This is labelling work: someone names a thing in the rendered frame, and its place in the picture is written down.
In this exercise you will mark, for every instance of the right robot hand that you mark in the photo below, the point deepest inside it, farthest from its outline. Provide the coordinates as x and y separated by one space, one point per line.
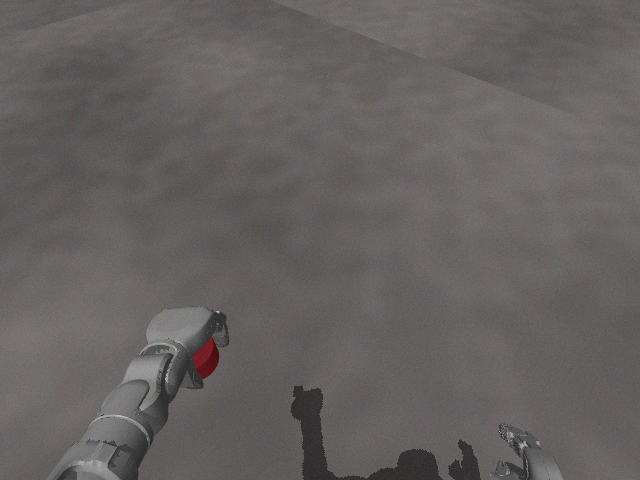
539 464

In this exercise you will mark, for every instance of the left robot hand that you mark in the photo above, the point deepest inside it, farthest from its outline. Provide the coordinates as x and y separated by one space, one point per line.
191 327

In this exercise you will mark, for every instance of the left robot arm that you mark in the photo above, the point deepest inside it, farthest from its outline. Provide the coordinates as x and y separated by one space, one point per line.
121 434

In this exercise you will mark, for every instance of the tin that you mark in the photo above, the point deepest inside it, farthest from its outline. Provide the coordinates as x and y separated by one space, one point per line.
206 359

